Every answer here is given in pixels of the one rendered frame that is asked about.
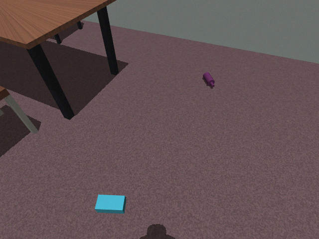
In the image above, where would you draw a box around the table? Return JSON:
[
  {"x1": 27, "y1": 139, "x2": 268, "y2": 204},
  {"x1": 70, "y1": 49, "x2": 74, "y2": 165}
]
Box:
[{"x1": 0, "y1": 0, "x2": 119, "y2": 120}]

